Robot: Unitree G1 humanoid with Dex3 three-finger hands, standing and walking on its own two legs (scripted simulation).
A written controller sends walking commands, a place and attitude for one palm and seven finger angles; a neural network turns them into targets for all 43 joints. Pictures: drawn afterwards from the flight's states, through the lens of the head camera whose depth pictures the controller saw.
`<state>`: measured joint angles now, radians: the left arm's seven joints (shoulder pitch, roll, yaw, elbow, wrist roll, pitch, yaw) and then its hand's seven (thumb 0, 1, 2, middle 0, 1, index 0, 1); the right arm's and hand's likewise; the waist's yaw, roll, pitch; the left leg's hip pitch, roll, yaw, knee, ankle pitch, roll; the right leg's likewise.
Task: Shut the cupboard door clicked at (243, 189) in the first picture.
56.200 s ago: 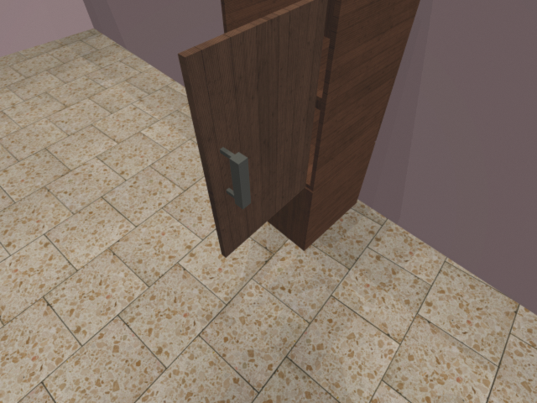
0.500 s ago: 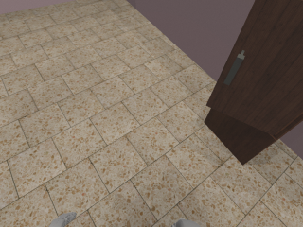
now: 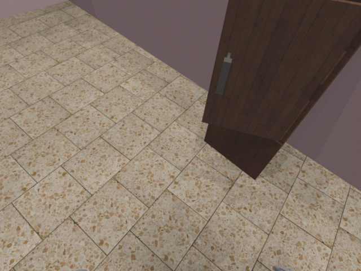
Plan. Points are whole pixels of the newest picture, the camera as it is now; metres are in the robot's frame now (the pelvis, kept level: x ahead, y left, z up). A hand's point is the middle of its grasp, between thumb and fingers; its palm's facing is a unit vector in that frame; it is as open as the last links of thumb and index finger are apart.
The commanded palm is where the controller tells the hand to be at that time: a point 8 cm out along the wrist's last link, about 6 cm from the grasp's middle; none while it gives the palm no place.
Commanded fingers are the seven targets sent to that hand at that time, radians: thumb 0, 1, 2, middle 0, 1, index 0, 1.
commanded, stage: turn to face it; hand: left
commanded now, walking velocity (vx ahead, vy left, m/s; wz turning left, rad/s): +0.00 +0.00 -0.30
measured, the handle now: (224, 73) +0.76 -0.11 -0.02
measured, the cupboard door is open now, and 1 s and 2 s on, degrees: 28 28 28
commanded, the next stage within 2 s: take the last steps up to it in 0.18 s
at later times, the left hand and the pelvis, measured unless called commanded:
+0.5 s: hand out of the picture +0.11 +0.15 -0.15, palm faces -0.13 -0.97 -0.21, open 7.4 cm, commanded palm none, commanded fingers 0.00 0.90 0.90 -0.20 -0.30 -0.20 -0.30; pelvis +0.02 -0.03 +0.01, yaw -8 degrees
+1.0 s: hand (168, 208) +0.30 +0.05 -0.16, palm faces -0.33 -0.93 -0.18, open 7.4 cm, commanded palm none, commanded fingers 0.00 0.90 0.90 -0.20 -0.30 -0.20 -0.30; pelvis +0.14 -0.10 +0.00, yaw -15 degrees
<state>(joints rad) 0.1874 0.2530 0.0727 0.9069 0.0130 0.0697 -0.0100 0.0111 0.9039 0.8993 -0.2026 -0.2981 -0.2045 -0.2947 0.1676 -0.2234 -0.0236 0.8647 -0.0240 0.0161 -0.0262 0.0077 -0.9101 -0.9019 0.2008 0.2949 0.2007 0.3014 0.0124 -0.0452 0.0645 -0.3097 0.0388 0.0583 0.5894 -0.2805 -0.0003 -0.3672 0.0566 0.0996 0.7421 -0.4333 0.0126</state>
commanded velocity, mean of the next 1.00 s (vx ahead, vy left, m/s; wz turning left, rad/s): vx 0.21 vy -0.09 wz -0.16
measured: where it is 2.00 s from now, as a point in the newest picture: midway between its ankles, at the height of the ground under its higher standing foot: (208, 263)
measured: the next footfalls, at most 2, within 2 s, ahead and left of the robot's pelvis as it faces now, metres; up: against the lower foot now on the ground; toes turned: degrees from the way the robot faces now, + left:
right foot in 0.28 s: +0.02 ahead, -0.14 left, +0.00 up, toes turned -8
left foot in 0.60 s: +0.12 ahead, +0.08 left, +0.00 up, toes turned -4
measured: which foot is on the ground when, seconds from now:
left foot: down 0.00-0.28, up 0.30-0.58, down 0.60-1.00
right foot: up 0.00-0.26, down 0.28-0.60, up 0.62-1.00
